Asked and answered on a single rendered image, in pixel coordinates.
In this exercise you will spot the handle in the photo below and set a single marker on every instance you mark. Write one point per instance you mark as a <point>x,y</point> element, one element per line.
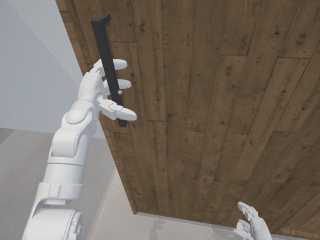
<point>101,37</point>

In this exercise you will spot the left robot upper arm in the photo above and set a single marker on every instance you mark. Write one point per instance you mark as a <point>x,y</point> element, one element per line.
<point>55,224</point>

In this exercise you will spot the left robot forearm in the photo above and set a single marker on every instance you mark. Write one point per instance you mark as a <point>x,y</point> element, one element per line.
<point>67,158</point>

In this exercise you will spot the robot left hand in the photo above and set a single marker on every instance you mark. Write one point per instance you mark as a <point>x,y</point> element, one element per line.
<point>92,88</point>

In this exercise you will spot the wardrobe door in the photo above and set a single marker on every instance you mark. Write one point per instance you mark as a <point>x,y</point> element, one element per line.
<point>227,99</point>
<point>307,220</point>

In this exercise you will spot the robot right hand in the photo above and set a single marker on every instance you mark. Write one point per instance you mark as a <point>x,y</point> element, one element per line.
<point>256,230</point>

